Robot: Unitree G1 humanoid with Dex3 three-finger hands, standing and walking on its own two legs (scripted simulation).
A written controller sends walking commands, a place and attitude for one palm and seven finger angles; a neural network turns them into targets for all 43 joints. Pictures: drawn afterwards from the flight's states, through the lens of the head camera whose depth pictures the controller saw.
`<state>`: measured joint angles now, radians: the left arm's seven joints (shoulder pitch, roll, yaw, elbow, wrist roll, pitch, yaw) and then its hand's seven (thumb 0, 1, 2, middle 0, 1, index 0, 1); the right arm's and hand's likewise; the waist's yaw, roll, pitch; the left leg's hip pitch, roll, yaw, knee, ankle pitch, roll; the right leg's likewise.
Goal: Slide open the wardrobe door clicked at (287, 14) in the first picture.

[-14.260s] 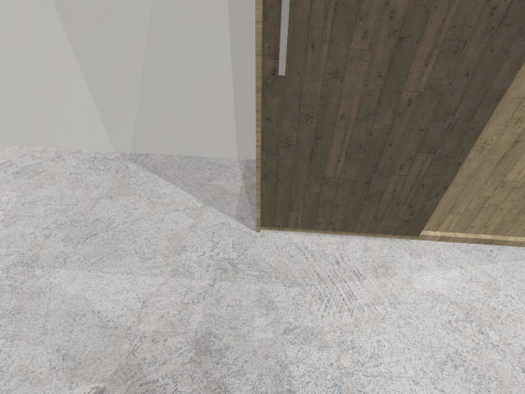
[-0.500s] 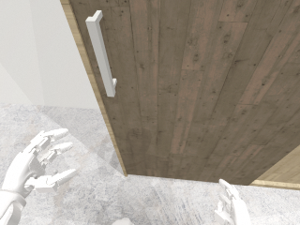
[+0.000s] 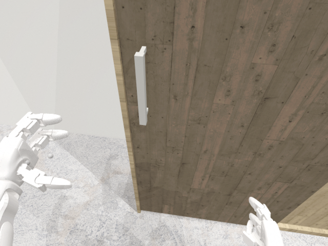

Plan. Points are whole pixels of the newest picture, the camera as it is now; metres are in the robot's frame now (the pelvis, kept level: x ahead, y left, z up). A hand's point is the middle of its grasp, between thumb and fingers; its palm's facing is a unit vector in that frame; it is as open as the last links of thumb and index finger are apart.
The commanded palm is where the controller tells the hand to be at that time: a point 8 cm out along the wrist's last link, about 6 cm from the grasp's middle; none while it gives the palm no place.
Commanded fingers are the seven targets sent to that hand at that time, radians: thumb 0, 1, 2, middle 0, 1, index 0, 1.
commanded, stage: raise the hand with hooked fingers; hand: left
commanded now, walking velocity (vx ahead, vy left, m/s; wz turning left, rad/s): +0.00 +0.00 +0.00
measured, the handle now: (143, 88) +0.45 +0.11 +0.18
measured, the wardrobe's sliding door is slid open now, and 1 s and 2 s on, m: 0.00 0.00 0.00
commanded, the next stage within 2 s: move the hooked fingers beside the handle in 0.84 s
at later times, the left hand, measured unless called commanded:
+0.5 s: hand (49, 126) +0.28 +0.27 +0.19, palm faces +0.06 -0.99 -0.08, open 14.0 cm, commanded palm +0.24 +0.31 +0.20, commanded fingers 0.00 -0.50 0.30 -0.30 -1.20 -0.30 -1.20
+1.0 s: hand (63, 127) +0.28 +0.24 +0.19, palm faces +0.09 -0.99 -0.06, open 13.9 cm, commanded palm +0.25 +0.28 +0.20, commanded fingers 0.00 -0.50 0.30 -0.30 -1.20 -0.30 -1.20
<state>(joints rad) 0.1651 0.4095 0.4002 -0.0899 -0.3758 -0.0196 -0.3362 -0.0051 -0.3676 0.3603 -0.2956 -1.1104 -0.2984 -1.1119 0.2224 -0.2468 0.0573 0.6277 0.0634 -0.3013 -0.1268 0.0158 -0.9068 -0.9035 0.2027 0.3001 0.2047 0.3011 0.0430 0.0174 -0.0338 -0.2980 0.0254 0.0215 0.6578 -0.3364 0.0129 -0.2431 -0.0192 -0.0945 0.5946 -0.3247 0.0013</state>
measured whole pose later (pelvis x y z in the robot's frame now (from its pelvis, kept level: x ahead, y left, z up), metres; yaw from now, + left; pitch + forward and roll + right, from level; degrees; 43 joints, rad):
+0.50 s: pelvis +0.00 -0.01 +0.01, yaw +0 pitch -3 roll -1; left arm -0.12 0.52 0.45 0.09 -0.34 0.30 -0.41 -0.01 -0.50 0.30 -0.30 -1.19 -0.30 -1.20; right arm 0.20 -0.28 0.08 0.62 0.09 -0.18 -0.13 0.02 -0.90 -0.90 0.21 0.30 0.21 0.30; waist 0.04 0.05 -0.02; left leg -0.19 0.02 0.02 0.49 -0.24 0.00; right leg -0.15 -0.01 -0.10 0.45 -0.25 -0.01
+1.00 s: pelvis +0.00 -0.03 +0.01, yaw -1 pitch -4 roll +0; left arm -0.10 0.47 0.46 0.08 -0.34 0.26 -0.38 -0.01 -0.50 0.30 -0.30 -1.20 -0.31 -1.20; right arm 0.19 -0.28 0.06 0.63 0.09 -0.18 -0.13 0.02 -0.91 -0.90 0.20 0.30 0.21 0.30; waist 0.04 0.05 -0.02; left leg -0.20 0.05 0.02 0.52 -0.26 -0.03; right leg -0.16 0.02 -0.10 0.50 -0.28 -0.04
